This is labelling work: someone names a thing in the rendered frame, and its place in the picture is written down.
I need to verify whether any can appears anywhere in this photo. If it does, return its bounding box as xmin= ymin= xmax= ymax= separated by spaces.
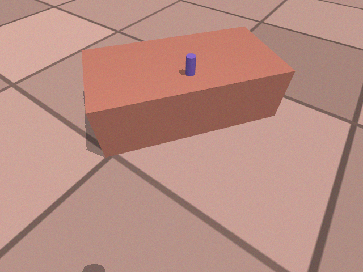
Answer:
xmin=185 ymin=53 xmax=196 ymax=77

